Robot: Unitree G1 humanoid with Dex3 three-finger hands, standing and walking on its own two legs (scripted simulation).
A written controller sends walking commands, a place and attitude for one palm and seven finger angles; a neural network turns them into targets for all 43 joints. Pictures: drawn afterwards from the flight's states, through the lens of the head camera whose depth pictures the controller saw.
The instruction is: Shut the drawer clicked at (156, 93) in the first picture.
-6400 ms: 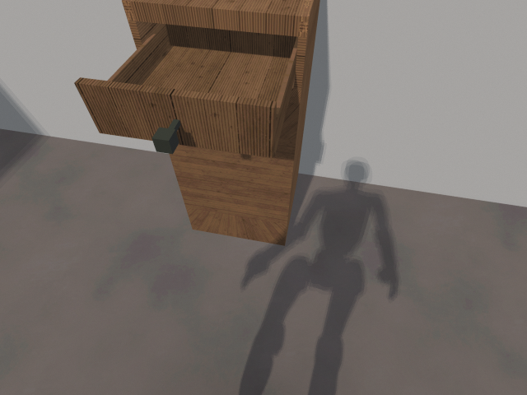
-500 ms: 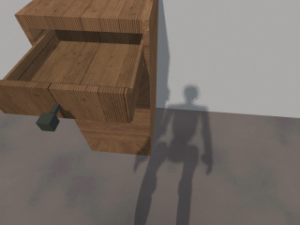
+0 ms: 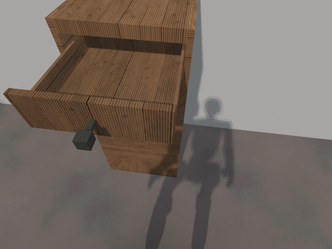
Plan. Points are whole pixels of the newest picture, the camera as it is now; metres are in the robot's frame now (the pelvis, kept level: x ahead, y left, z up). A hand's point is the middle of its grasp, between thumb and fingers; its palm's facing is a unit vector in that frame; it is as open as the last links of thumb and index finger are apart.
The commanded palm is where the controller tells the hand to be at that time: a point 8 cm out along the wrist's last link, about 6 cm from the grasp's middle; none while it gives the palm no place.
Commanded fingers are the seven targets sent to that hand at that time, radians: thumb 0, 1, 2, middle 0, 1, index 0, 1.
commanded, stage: come to a stop and stand still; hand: left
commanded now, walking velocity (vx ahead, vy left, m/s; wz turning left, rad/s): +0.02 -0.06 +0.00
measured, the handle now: (87, 133) +0.33 +0.21 +0.10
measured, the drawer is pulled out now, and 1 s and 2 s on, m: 0.27 0.27 0.27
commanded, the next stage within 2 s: look again from close up in 0.74 s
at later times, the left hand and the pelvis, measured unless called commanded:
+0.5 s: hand out of the picture +0.07 +0.21 -0.16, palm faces -0.03 -0.97 -0.23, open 7.4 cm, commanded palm none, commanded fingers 0.00 0.90 0.90 -0.20 -0.30 -0.20 -0.30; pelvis +0.03 +0.03 +0.01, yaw -1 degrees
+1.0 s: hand out of the picture +0.05 +0.21 -0.16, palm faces -0.02 -0.98 -0.18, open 7.4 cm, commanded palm none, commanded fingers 0.00 0.90 0.90 -0.20 -0.30 -0.20 -0.30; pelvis +0.04 +0.04 +0.01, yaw -2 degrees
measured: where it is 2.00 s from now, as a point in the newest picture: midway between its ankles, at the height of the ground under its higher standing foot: outside the picture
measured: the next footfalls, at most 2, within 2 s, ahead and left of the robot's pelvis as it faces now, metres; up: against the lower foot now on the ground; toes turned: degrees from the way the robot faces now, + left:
right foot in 0.06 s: +0.05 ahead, -0.09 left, +0.00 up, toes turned -4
